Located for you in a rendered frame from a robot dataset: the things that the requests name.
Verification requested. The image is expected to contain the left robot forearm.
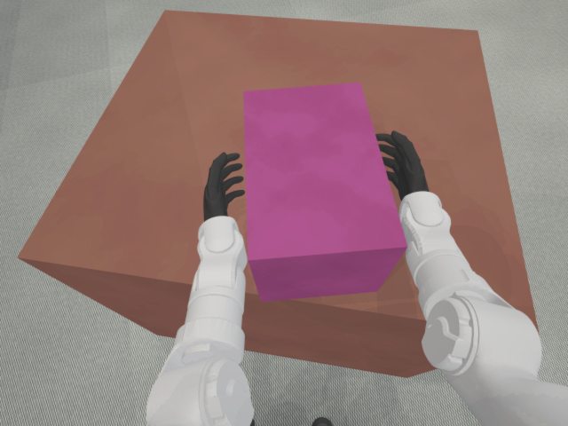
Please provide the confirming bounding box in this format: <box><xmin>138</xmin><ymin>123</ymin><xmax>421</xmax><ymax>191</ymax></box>
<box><xmin>146</xmin><ymin>216</ymin><xmax>248</xmax><ymax>424</ymax></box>

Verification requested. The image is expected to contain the carton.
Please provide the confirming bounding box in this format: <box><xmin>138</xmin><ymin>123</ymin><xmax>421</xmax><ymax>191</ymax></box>
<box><xmin>243</xmin><ymin>83</ymin><xmax>407</xmax><ymax>302</ymax></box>

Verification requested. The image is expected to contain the right robot forearm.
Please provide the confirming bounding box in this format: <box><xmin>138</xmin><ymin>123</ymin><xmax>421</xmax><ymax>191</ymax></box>
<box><xmin>398</xmin><ymin>191</ymin><xmax>542</xmax><ymax>369</ymax></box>

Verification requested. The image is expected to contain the pedestal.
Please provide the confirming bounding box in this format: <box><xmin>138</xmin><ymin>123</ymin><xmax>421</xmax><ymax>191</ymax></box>
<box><xmin>17</xmin><ymin>10</ymin><xmax>540</xmax><ymax>378</ymax></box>

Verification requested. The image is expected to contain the right robot upper arm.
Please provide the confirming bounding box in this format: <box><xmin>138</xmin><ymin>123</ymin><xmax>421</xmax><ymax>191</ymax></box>
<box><xmin>422</xmin><ymin>296</ymin><xmax>568</xmax><ymax>426</ymax></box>

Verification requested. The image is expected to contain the left robot upper arm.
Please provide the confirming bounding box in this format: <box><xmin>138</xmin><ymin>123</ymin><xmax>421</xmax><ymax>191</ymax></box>
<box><xmin>146</xmin><ymin>356</ymin><xmax>254</xmax><ymax>426</ymax></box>

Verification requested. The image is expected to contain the left robot hand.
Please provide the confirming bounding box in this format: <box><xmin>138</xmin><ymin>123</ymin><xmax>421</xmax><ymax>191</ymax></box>
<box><xmin>203</xmin><ymin>152</ymin><xmax>245</xmax><ymax>222</ymax></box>

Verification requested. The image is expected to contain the right robot hand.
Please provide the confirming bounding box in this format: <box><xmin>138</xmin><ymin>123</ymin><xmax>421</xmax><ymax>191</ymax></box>
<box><xmin>375</xmin><ymin>130</ymin><xmax>429</xmax><ymax>201</ymax></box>

